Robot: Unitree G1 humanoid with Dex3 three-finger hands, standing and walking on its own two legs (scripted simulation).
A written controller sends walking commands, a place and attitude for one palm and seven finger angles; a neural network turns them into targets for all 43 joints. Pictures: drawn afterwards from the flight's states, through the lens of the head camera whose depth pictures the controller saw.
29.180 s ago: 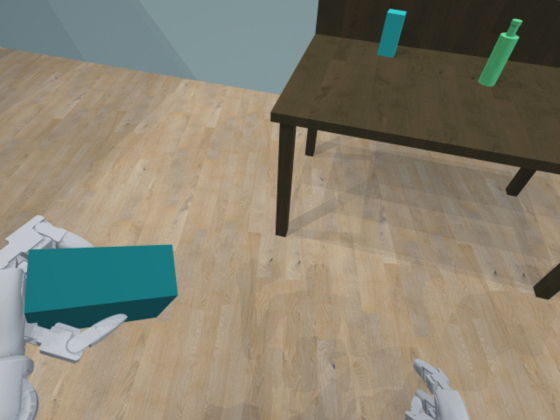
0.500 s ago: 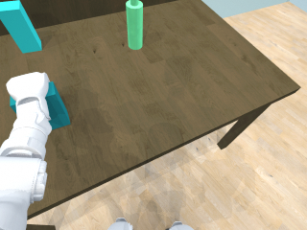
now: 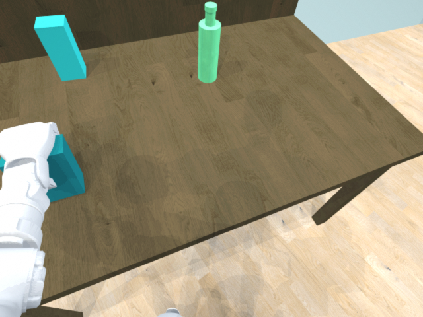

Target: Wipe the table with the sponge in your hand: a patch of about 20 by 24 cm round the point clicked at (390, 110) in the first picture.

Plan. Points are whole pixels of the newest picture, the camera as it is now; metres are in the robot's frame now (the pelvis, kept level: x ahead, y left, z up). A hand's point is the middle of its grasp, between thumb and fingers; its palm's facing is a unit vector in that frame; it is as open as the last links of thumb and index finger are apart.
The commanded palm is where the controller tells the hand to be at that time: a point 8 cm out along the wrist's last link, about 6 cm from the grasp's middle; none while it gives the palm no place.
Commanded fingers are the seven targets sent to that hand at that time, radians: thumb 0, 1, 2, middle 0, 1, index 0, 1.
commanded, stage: wipe back along the first lane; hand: left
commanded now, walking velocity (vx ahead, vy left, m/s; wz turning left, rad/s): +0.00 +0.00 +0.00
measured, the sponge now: (51, 178) +0.39 +0.35 -0.03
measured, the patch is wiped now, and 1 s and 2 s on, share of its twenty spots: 1.00 1.00 1.00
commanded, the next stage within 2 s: lift the sponge slowly off the table in 1.64 s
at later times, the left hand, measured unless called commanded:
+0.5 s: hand (42, 171) +0.38 +0.35 +0.01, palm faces -0.11 +0.01 -0.99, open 10.1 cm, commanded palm +0.34 +0.32 +0.04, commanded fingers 0.00 0.10 1.30 -1.20 -1.60 -1.20 -1.60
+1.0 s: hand (45, 193) +0.33 +0.32 +0.01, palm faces -0.06 -0.01 -1.00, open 10.1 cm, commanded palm +0.29 +0.30 +0.04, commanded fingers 0.00 0.10 1.30 -1.20 -1.60 -1.20 -1.60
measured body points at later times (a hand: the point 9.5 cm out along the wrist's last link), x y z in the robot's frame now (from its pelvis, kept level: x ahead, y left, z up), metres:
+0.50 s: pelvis +0.00 +0.00 +0.00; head +0.06 +0.01 +0.45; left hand +0.38 +0.34 +0.07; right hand +0.08 -0.26 -0.12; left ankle +0.01 +0.09 -0.71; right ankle -0.02 -0.13 -0.71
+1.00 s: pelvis +0.01 +0.00 +0.01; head +0.04 +0.00 +0.46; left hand +0.33 +0.32 +0.07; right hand +0.17 -0.24 -0.10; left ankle +0.01 +0.09 -0.71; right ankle -0.02 -0.13 -0.71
